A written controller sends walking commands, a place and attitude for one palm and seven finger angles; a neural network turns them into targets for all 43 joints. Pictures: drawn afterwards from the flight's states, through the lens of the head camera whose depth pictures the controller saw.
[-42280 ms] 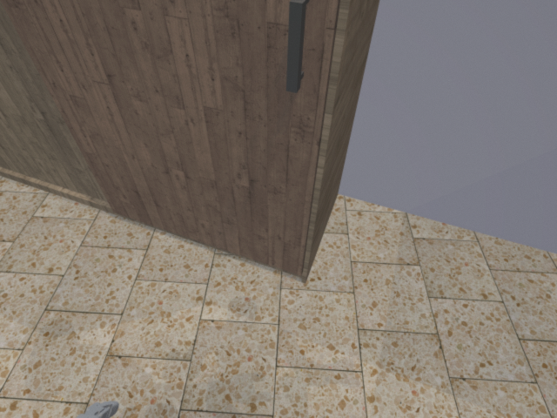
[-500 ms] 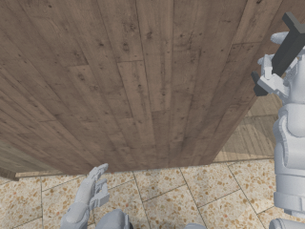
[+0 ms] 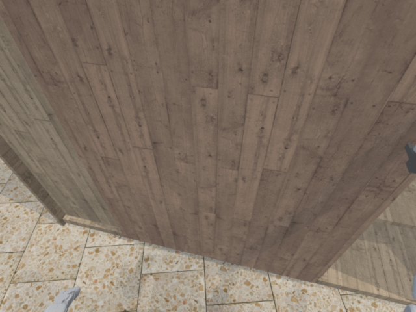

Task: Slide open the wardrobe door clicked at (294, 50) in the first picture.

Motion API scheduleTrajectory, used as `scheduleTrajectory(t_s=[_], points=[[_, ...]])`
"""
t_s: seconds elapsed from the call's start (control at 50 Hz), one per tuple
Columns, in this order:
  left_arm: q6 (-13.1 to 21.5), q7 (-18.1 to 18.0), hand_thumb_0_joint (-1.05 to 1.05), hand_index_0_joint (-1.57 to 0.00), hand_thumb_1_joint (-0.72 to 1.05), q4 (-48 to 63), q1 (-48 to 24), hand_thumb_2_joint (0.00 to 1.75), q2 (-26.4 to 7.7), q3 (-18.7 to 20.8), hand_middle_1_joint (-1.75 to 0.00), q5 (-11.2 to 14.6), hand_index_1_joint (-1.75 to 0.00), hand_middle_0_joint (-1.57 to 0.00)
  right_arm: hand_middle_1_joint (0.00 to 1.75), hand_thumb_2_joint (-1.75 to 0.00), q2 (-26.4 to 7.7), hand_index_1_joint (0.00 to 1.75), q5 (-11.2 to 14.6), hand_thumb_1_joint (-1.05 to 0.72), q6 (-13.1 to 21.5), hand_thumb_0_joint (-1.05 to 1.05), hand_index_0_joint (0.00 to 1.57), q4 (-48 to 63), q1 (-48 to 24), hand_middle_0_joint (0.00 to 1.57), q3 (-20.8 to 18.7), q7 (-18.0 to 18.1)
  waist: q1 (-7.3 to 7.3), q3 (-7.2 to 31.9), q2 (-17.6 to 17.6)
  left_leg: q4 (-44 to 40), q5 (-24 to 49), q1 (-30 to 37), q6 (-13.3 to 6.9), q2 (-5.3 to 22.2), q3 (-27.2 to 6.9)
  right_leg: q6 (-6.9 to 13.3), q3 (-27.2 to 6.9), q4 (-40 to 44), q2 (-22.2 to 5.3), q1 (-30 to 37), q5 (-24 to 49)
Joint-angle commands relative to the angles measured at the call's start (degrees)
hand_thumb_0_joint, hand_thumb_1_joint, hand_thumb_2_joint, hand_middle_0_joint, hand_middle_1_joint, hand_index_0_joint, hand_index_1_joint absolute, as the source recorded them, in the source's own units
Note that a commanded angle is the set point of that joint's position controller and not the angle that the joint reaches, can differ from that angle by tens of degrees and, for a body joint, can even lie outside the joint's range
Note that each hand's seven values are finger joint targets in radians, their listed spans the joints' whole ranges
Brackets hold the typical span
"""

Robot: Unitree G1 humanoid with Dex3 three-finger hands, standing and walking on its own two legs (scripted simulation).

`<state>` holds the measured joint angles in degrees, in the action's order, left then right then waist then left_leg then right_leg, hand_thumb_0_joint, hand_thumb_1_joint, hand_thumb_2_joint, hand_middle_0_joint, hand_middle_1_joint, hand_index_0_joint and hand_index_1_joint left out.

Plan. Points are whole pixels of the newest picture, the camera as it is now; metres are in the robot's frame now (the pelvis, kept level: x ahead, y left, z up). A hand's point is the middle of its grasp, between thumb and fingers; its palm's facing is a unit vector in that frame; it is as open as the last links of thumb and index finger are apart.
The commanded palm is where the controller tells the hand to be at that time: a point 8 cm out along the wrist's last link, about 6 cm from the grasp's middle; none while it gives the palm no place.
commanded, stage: stop walking and hold the door there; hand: right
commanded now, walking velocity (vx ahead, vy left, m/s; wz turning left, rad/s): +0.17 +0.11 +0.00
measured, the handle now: out of the picture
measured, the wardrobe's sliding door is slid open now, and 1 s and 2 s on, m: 0.52 0.52 0.52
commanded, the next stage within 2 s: loosen the grip on the handle in 2.00 s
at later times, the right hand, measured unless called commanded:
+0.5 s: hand out of the picture +0.37 -0.32 +0.19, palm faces +0.53 +0.83 -0.19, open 6.3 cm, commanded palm +0.33 -0.33 +0.16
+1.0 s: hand out of the picture +0.37 -0.33 +0.18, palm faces +0.34 +0.92 -0.21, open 5.9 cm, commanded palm +0.34 -0.36 +0.16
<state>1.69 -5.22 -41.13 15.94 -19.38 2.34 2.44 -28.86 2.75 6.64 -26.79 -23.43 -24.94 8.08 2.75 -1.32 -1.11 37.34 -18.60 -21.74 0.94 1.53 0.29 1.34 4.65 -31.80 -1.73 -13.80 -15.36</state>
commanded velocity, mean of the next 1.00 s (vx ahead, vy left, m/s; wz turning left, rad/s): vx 0.04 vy -0.07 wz -0.07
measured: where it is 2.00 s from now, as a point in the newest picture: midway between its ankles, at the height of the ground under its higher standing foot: outside the picture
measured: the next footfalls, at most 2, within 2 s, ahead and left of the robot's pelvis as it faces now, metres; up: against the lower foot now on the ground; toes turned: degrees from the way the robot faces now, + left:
left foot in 0.24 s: -0.01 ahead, +0.13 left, +0.00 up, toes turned +7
right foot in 0.94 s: +0.04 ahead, -0.19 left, +0.00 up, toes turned -5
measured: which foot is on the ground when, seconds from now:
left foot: up 0.00-0.22, down 0.24-0.96, up 0.98-1.00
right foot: down 0.00-0.74, up 0.76-0.92, down 0.94-1.00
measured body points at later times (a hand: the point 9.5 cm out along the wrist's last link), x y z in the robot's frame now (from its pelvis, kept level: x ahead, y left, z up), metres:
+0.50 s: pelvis -0.04 +0.00 +0.00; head -0.04 +0.00 +0.45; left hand +0.06 +0.28 -0.10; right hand +0.34 -0.36 +0.20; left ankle -0.05 +0.12 -0.73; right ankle +0.02 -0.10 -0.73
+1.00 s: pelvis -0.05 -0.09 -0.01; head -0.02 -0.08 +0.44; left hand +0.08 +0.20 -0.12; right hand +0.35 -0.37 +0.19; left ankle -0.06 +0.11 -0.72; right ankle +0.00 -0.19 -0.73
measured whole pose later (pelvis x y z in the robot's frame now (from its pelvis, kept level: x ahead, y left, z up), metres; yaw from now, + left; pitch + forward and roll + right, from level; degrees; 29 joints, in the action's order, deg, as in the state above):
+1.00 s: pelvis -0.05 -0.09 -0.01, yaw -2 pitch -1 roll -1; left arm 0.0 -5.5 -41.3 12.4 -17.9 1.7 2.2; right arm -24.2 2.8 10.9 -34.6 -35.8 -14.0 4.2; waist 1.3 -4.7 0.6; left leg 45.2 -24.7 -18.5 5.1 11.2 1.8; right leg 2.0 5.8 -35.8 0.2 -19.7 -12.9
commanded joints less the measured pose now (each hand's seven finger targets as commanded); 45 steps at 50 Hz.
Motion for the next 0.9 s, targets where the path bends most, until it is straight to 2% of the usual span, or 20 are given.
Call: scheduleTrajectory(t_s=[0.0, 0.04, 0.06, 0.14, 0.2, 0.24, 0.26, 0.28, 0.32, 0.4, 0.44, 0.5, 0.58, 0.6, 0.64, 0.7, 0.76, 0.8, 0.84, 0.88], points=[[3.44, -0.5, 0.0, -0.2, 0.9, 9.47, -5.43, 0.9, -4.52, 0.29, -0.3, -0.22, -0.3, -0.2, 1.4, -0.9, -15.07, 1.4, -1.65, -0.9, 4.61, 0.0, 0.45, 11.59, -18.16, 0.45, 0.83, -0.97, -2.67, 7.9, 15.16, 13.62, -3.76, 0.08, -0.28, -0.59, -1.17, 8.86, -19.37, 18.82, -17.07, -0.91, 0.16], [3.76, -0.46, 0.0, -0.2, 0.9, 8.53, -4.21, 0.9, -4.82, 0.06, -0.3, -0.24, -0.3, -0.2, 1.4, -0.9, -10.82, 1.4, -1.52, -0.9, 3.83, 0.0, 0.45, 10.72, -17.9, 0.45, 4.56, -1.62, -2.38, 8.32, 12.96, 5.84, -3.08, 0.41, 0.4, -1.01, 1.61, 7.19, -12.21, 14.93, -14.07, 4.88, 11.98], [3.79, -0.53, 0.0, -0.2, 0.9, 8.17, -3.19, 0.9, -5.64, 0.22, -0.3, -0.27, -0.3, -0.2, 1.4, -0.9, -12.12, 1.4, -1.47, -0.9, 3.38, 0.0, 0.45, 9.9, -17.75, 0.45, 3.37, -1.67, -2.27, 9.29, 13.33, 2.22, -3.45, 1.84, 0.42, -1.82, 3.0, 6.23, -10.18, 13.76, -13.23, 6.52, 15.38], [4.15, -0.32, 0.0, -0.2, 0.9, 8.26, -2.84, 0.9, -5.77, -0.64, -0.3, -0.68, -0.3, -0.2, 1.4, -0.9, -10.62, 1.4, -1.01, -0.9, 2.45, 0.0, 0.45, 9.23, -19.51, 0.45, 6.56, -2.46, -1.2, 11.34, 15.61, -9.36, -0.93, 6.58, -0.09, -2.65, 4.97, 4.1, -9.84, 11.92, -12.66, 9.57, 18.62], [3.93, -0.31, 0.0, -0.2, 0.9, 7.92, -2.95, 0.9, -6.16, -0.66, -0.3, -1.08, -0.3, -0.2, 1.4, -0.9, -15.56, 1.4, -1.43, -0.9, 2.41, 0.0, 0.45, 7.06, -18.87, 0.45, 2.97, -2.25, -1.21, 14.54, 13.11, -15.11, 8.16, 13.02, -1.42, 0.07, 2.29, 2.21, -7.43, 7.72, -11.29, 7.95, 21.16], [3.99, -0.32, 0.0, -0.2, 0.9, 8.14, -3.11, 0.9, -5.52, -0.78, -0.3, -1.08, -0.3, -0.2, 1.4, -0.9, -17.63, 1.4, -1.46, -0.9, 2.56, 0.0, 0.45, 6.68, -20.57, 0.45, 1.23, -2.03, -0.86, 16.8, 8.24, -12.99, 17.21, 15.53, -2.82, 3.77, -0.37, 0.72, -4.83, 4.92, -9.32, 5.53, 18.88], [3.99, -0.39, 0.0, -0.2, 0.9, 8.2, -3.41, 0.9, -5.15, -0.9, -0.3, -1.24, -0.3, -0.2, 1.4, -0.9, -18.47, 1.4, -1.73, -0.9, 2.73, 0.0, 0.45, 6.2, -21.36, 0.45, 0.48, -1.9, -0.64, 16.88, 8.3, -11.8, 21.17, 14.82, -2.8, 4.78, -0.14, 0.13, -3.4, 4.5, -8.45, 5.41, 18.47], [3.66, -0.67, 0.0, -0.2, 0.9, 7.76, -2.42, 0.9, -5.19, -0.5, -0.3, -0.39, -0.3, -0.2, 1.4, -0.9, -20.54, 1.4, -1.35, -0.9, 2.37, 0.0, 0.45, 4.23, -20.55, 0.45, -2.16, -1.52, -1.34, 18.65, 2.47, -11.64, 20.82, 15.68, -2.33, 4.29, -0.28, -0.03, -2.74, 3.67, -7.86, 4.95, 16.5], [3.15, -0.95, 0.0, -0.2, 0.9, 7.7, -3.13, 0.9, -4.73, -0.91, -0.3, -0.01, -0.3, -0.2, 1.4, -0.9, -16.64, 1.4, -0.69, -0.9, 1.31, 0.0, 0.45, 1.05, -21.63, 0.45, 1.81, -1.78, -1.24, 17.23, -1.38, -12.9, 22.16, 14.28, -2.57, 5.96, -2.66, 0.23, -2.2, 2.71, -6.94, 4.06, 13.51], [2.77, -1.36, 0.0, -0.2, 0.9, 7.0, -3.57, 0.9, -5.26, -0.82, -0.3, 0.05, -0.3, -0.2, 1.4, -0.9, -15.11, 1.4, -0.88, -0.9, 1.32, 0.0, 0.45, -3.16, -23.7, 0.45, 4.11, -1.98, -1.03, 14.61, 3.67, -13.99, 15.26, 8.86, -1.84, 5.12, -2.45, 0.53, -3.0, 4.71, -7.21, 6.3, 12.53], [2.57, -1.49, 0.0, -0.2, 0.9, 7.08, -3.34, 0.9, -5.67, -0.77, -0.3, 0.08, -0.3, -0.2, 1.4, -0.9, -16.96, 1.4, -1.33, -0.9, 1.7, 0.0, 0.45, -4.6, -24.25, 0.45, 2.68, -1.7, -1.32, 13.53, 4.73, -13.76, 11.72, 8.0, -1.37, 3.99, -1.65, 0.74, -4.31, 5.95, -7.97, 5.22, 11.95], [2.59, -1.61, 0.0, -0.2, 0.9, 7.18, -3.72, 0.9, -5.94, -0.65, -0.3, 0.25, -0.3, -0.2, 1.4, -0.9, -13.52, 1.4, -1.07, -0.9, 2.34, 0.0, 0.45, -4.35, -25.48, 0.45, 6.06, -2.03, -1.17, 11.82, 7.13, -13.6, 8.86, 7.02, -1.17, 2.92, -0.86, 1.02, -5.62, 8.06, -8.61, 5.16, 10.99], [2.77, -1.73, 0.0, -0.2, 0.9, 7.33, -3.11, 0.9, -6.48, -0.37, -0.3, 0.1, -0.3, -0.2, 1.4, -0.9, -14.48, 1.4, -1.39, -0.9, 2.9, 0.0, 0.45, -5.35, -24.98, 0.45, 5.05, -1.78, -1.55, 12.2, 7.03, -13.22, 7.94, 7.65, -1.11, 2.36, -0.52, 0.85, -6.39, 9.18, -8.95, 4.74, 10.79], [2.68, -1.84, 0.0, -0.2, 0.9, 7.3, -3.35, 0.9, -6.38, -0.37, -0.3, 0.21, -0.3, -0.2, 1.4, -0.9, -12.69, 1.4, -1.08, -0.9, 2.87, 0.0, 0.45, -5.55, -24.54, 0.45, 6.87, -1.98, -1.33, 11.82, 6.99, -13.49, 8.27, 7.2, -1.06, 2.44, -0.54, 0.99, -5.93, 9.2, -8.9, 5.39, 10.62], [2.45, -1.63, 0.0, -0.2, 0.9, 7.6, -3.42, 0.9, -6.5, -0.06, -0.3, 0.19, -0.3, -0.2, 1.4, -0.9, -13.54, 1.4, -1.52, -0.9, 3.07, 0.0, 0.45, -5.39, -24.86, 0.45, 6.17, -1.77, -1.77, 12.08, 6.78, -14.23, 10.0, 8.9, -1.4, 4.76, -1.9, 0.83, -4.64, 6.41, -7.23, 3.21, 10.84], [1.14, -1.18, 0.0, -0.2, 0.9, 7.6, -3.27, 0.9, -6.38, 0.6, -0.3, 0.4, -0.3, -0.2, 1.4, -0.9, -14.92, 1.4, -1.66, -0.9, 3.09, 0.0, 0.45, -6.69, -25.37, 0.45, 6.11, -1.56, -1.64, 11.72, -0.35, -17.24, 13.71, 10.92, -4.58, 14.2, -9.22, -0.59, -2.14, -1.57, -3.43, -1.59, 5.98], [0.62, -0.8, 0.0, -0.2, 0.9, 7.94, -4.26, 0.9, -6.47, 1.0, -0.3, 0.18, -0.3, -0.2, 1.4, -0.9, -17.54, 1.4, -2.0, -0.9, 3.38, 0.0, 0.45, -8.87, -25.94, 0.45, 2.84, -1.77, -4.02, 9.17, -8.29, -17.96, 22.83, 18.04, -9.15, 23.18, -14.02, -1.39, -5.53, -14.2, -0.89, -14.71, -10.37], [0.93, -0.69, 0.0, -0.2, 0.9, 7.16, -4.72, 0.9, -6.53, 1.09, -0.3, -0.13, -0.3, -0.2, 1.4, -0.9, -15.64, 1.4, -1.93, -0.9, 3.47, 0.0, 0.45, -7.67, -27.57, 0.45, 4.16, -2.2, -3.7, 8.63, -10.11, -15.56, 28.83, 19.96, -9.53, 25.49, -12.16, -1.11, -7.75, -16.16, -1.97, -16.54, -11.98], [1.06, -0.58, 0.0, -0.2, 0.9, 6.71, -4.04, 0.9, -5.57, 0.83, -0.3, -0.79, -0.3, -0.2, 1.4, -0.9, -16.97, 1.4, -2.39, -0.9, 3.96, 0.0, 0.45, -8.07, -27.28, 0.45, 1.45, -2.39, -3.13, 9.08, -12.14, -12.38, 32.02, 16.82, -7.23, 23.17, -5.34, -1.31, -6.21, -9.76, -2.7, -10.91, -9.33], [0.89, -0.78, 0.0, -0.2, 0.9, 6.03, -4.76, 0.9, -4.23, 0.59, -0.3, -0.69, -0.3, -0.2, 1.4, -0.9, -13.51, 1.4, -2.12, -0.9, 4.64, 0.0, 0.45, -6.73, -28.02, 0.45, 4.37, -3.12, -1.7, 9.12, -10.76, -7.77, 31.37, 11.08, -3.71, 19.86, -0.11, -1.91, -2.61, 0.39, -0.68, -1.08, 0.36]])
